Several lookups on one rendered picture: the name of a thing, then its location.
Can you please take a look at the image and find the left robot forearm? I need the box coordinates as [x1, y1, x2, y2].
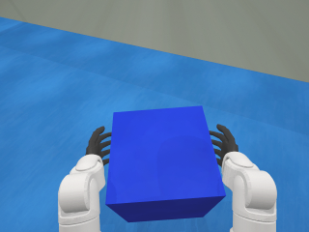
[58, 154, 106, 232]

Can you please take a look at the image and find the robot right hand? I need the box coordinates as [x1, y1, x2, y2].
[209, 124, 239, 167]

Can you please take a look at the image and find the right robot forearm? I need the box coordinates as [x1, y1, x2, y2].
[221, 152, 277, 232]

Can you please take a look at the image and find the robot left hand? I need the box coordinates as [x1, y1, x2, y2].
[85, 126, 112, 166]

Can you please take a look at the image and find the carton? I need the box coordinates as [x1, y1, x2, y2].
[105, 105, 226, 222]

